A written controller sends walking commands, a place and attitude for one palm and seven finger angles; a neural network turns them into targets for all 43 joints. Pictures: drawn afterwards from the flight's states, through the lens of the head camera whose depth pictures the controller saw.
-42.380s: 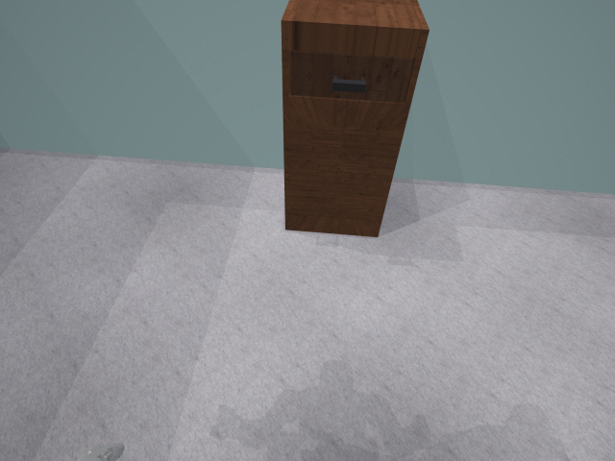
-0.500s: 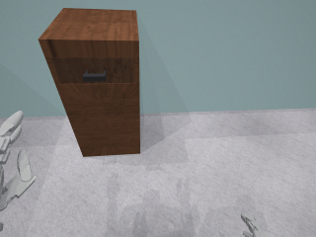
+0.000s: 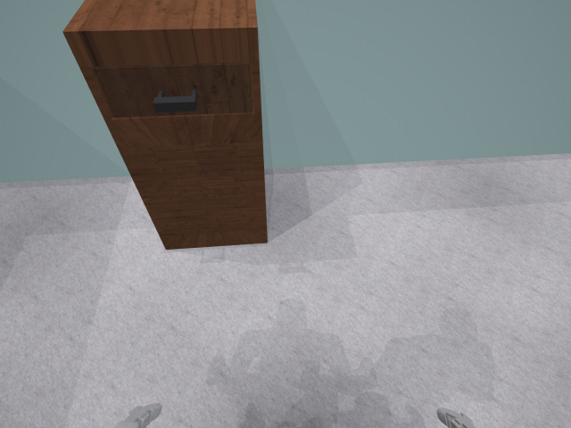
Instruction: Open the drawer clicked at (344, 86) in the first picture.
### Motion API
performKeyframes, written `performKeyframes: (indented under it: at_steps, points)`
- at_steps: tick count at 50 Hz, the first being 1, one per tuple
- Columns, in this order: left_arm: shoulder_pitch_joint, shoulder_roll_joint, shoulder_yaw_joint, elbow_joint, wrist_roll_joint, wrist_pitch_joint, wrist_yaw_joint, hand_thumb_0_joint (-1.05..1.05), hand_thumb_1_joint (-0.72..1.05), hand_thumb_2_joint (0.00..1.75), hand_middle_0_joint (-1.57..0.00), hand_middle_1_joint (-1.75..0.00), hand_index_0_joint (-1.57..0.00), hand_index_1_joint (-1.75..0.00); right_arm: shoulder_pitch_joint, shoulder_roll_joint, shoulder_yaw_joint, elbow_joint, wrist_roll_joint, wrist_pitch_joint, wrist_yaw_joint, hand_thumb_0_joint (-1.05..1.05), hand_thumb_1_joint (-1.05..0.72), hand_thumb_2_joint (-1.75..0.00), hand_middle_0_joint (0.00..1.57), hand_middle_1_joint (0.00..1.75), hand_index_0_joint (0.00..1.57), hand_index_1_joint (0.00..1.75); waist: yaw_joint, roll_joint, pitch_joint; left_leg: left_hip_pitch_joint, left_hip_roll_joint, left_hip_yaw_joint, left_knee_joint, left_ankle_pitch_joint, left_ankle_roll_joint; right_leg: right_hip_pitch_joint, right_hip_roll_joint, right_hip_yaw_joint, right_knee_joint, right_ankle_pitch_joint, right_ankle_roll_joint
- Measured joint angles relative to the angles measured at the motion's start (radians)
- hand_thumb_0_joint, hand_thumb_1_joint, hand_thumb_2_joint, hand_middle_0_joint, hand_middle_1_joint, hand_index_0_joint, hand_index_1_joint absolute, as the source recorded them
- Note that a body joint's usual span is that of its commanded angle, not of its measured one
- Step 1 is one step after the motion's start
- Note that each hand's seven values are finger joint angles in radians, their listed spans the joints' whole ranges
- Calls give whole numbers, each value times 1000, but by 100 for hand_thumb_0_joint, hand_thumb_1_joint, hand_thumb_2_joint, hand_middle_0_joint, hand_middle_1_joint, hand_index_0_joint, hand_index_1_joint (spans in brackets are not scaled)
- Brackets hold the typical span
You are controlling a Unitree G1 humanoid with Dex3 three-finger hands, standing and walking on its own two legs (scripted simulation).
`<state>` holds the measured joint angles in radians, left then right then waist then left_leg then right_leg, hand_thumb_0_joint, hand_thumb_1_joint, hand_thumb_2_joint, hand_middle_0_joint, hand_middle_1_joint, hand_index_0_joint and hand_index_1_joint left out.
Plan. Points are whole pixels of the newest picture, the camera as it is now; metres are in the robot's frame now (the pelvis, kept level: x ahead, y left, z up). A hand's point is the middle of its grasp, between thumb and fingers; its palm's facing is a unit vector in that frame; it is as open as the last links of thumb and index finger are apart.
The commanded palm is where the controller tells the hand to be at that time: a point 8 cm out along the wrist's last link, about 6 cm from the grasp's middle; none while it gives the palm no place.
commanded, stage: let the arm hang, fingers relaxed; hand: left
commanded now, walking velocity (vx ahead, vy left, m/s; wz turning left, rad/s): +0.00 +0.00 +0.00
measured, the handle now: (176, 99) +0.84 +0.30 -0.03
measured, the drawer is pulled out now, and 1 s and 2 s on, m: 0.00 0.00 0.00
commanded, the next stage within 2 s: look to check the result in 0.82 s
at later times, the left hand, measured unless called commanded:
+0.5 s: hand out of the picture +0.04 +0.25 -0.14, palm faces -0.01 -0.94 -0.34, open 7.4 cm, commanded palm none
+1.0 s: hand out of the picture +0.10 +0.24 -0.14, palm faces -0.04 -0.95 -0.31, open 7.4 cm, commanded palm none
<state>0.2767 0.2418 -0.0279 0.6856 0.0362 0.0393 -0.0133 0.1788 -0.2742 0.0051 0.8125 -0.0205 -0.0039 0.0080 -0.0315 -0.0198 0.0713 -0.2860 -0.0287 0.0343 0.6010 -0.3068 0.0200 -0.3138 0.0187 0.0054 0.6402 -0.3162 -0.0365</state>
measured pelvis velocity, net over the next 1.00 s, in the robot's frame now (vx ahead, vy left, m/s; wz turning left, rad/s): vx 0.02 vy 0.00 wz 0.00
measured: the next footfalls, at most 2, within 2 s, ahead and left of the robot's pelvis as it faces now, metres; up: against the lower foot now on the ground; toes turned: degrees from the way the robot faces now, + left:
none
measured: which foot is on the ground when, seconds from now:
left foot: down 0.00-1.00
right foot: down 0.00-1.00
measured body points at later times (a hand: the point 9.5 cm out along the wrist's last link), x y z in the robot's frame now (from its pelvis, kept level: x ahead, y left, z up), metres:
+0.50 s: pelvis +0.00 +0.01 +0.02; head +0.01 +0.00 +0.47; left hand +0.04 +0.30 -0.12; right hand +0.05 -0.25 -0.13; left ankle +0.01 +0.11 -0.73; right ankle +0.02 -0.10 -0.73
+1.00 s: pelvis +0.02 +0.00 +0.02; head +0.04 +0.00 +0.47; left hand +0.10 +0.29 -0.12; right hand +0.08 -0.29 -0.11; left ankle +0.01 +0.11 -0.73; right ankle +0.02 -0.10 -0.73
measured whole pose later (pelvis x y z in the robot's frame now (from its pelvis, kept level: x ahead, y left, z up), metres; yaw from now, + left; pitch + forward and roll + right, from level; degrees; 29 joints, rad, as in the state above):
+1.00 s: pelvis +0.02 +0.00 +0.02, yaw +0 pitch -1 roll +0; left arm 0.12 0.31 -0.01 1.11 0.01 -0.02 0.01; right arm 0.15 -0.32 0.00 1.10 -0.01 0.00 0.00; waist -0.01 -0.01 0.05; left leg -0.10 -0.02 0.02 0.30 -0.18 0.02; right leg -0.11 0.03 0.00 0.32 -0.18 -0.03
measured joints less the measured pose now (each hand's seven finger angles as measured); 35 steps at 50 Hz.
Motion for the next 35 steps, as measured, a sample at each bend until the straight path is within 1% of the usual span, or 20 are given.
performKeyframes:
  at_steps: [2,5,8,11,18,24,35]
  points:
    - [9,-13,-17,83,-6,-2,-3,1,91,90,-20,-30,-20,-30,21,3,-1,42,1,12,-2,0,-90,-90,20,30,20,30,8,-19,18,20,4,-9,-24,16,-1,26,5,-8,-35,17,-3]
    - [11,-11,-10,186,-16,-1,6,1,92,90,-20,-30,-21,-30,50,6,1,106,2,25,-5,0,-91,-90,20,30,20,30,26,-36,30,46,12,-19,-69,38,-3,63,13,-17,-100,49,-2]
    - [7,6,0,263,-20,-6,9,1,92,90,-21,-30,-21,-30,66,6,2,158,4,31,-9,0,-91,-90,20,30,20,30,40,-34,34,63,19,-26,-108,62,-4,92,19,-22,-162,85,-1]
    - [0,25,9,324,-23,-12,12,1,92,90,-20,-30,-21,-30,69,6,1,196,5,31,-13,1,-91,-90,20,30,20,30,45,-22,30,78,20,-28,-140,80,-2,113,21,-23,-207,109,1]
    - [-34,61,23,407,-24,-25,20,1,91,90,-20,-30,-20,-30,52,9,-1,246,6,23,-14,0,-91,-90,20,30,20,30,44,17,1,111,12,-22,-194,106,5,143,13,-16,-255,133,8]
    - [-78,74,27,421,-24,-37,23,1,91,90,-20,-30,-20,-30,26,11,0,266,5,16,-8,0,-91,-90,20,30,20,30,40,39,-20,132,3,-18,-227,119,9,155,5,-11,-269,136,13]
    - [-143,66,23,412,-24,-54,22,0,91,90,-20,-30,-20,-30,-5,-15,-5,285,5,4,-7,0,-91,-90,20,30,20,30,28,30,-31,163,0,-12,-266,125,9,174,2,-4,-288,134,15]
